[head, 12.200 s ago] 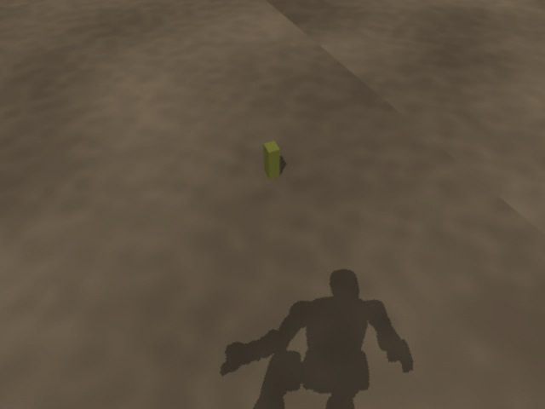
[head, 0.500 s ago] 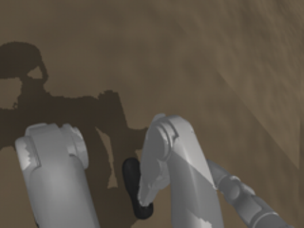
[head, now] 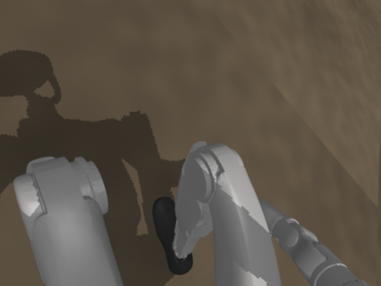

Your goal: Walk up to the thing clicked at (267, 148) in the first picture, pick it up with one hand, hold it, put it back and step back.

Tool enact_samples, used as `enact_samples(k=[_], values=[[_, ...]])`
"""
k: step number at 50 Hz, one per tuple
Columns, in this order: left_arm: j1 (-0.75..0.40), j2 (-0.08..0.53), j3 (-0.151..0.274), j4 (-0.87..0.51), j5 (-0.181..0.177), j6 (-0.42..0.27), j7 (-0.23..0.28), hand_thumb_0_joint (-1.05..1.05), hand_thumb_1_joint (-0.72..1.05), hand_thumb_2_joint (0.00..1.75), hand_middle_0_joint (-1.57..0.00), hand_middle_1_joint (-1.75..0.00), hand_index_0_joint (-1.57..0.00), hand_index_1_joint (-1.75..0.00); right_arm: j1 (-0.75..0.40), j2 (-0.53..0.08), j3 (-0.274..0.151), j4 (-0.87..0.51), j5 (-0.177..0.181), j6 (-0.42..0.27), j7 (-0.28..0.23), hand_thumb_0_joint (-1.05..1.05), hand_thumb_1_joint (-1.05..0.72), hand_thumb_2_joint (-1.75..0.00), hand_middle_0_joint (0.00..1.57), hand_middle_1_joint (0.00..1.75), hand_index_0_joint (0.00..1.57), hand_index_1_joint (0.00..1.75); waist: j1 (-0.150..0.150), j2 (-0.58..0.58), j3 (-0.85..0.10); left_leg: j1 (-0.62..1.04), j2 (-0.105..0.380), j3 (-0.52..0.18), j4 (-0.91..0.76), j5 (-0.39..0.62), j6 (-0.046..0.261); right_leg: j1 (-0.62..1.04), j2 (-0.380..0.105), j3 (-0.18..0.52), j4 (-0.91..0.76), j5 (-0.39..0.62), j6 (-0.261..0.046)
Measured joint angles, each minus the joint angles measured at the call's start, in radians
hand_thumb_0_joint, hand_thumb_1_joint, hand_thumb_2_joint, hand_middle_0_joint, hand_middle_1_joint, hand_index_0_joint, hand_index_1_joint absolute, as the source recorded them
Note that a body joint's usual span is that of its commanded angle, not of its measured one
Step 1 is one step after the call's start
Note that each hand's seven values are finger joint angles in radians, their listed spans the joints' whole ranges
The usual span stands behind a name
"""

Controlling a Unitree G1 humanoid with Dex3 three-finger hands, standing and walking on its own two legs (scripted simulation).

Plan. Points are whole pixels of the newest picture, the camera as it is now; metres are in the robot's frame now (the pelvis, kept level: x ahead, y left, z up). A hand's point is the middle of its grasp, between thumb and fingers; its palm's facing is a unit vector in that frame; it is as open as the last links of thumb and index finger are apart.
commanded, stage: close in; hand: left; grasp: from the side
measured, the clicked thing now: out of the picture +0.41 +0.38 -0.18
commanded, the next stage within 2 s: rest palm in 0.08 s
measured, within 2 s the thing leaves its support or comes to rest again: leaves its support in 1.84 s
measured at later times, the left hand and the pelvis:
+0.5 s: hand out of the picture +0.36 +0.38 -0.15, palm faces +0.65 -0.76 -0.01, open 16.6 cm; pelvis +0.00 +0.00 +0.00, yaw +0 degrees
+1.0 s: hand out of the picture +0.38 +0.38 -0.16, palm faces +0.63 -0.78 -0.02, open 11.9 cm; pelvis +0.00 +0.00 +0.01, yaw +0 degrees
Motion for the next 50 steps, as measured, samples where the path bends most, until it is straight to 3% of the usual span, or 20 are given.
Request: enact_samples(k=[15, 26, 29, 50], values=[[0.001, -0.023, -0.024, -0.039, 0.02, 0.02, 0.042, -0.02, -0.53, 0.17, -0.05, -0.13, -0.08, -0.12, 0.012, 0.002, -0.017, 0.003, 0.004, 0.007, 0.01, 0.0, -0.87, -0.89, 0.21, 0.3, 0.21, 0.3, 0.004, 0.005, -0.009, 0.001, 0.002, 0.005, -0.012, 0.0, 0.0, 0.001, -0.003, 0.001, -0.009, -0.001, -0.006], [-0.037, 0.004, -0.041, 0.0, 0.045, 0.024, 0.079, -0.02, -0.41, 0.22, -0.05, -0.14, -0.07, -0.13, -0.001, 0.009, -0.009, 0.002, -0.001, 0.014, 0.012, 0.0, -0.86, -0.89, 0.21, 0.3, 0.21, 0.3, -0.004, 0.005, -0.006, -0.002, 0.002, 0.005, -0.015, 0.005, 0.001, -0.001, -0.003, 0.001, -0.012, 0.003, -0.002], [-0.042, 0.014, -0.027, 0.009, 0.053, 0.023, 0.085, -0.02, -0.38, 0.23, -0.06, -0.14, -0.08, -0.13, -0.002, 0.01, -0.004, -0.001, -0.001, 0.016, 0.012, 0.0, -0.86, -0.88, 0.21, 0.3, 0.21, 0.3, -0.007, 0.002, -0.001, -0.001, 0.003, 0.003, -0.015, 0.004, 0.0, -0.002, -0.001, -0.001, -0.014, 0.005, -0.004], [-0.068, 0.054, -0.024, 0.028, 0.053, 0.022, 0.056, -0.02, -0.01, 0.45, -0.42, -0.46, -0.44, -0.44, 0.001, 0.0, 0.025, -0.003, -0.004, 0.028, 0.002, 0.0, -0.84, -0.88, 0.21, 0.3, 0.21, 0.3, -0.018, -0.003, 0.016, 0.005, 0.003, -0.009, -0.017, -0.003, -0.003, 0.007, 0.0, -0.01, -0.023, 0.002, 0.0]])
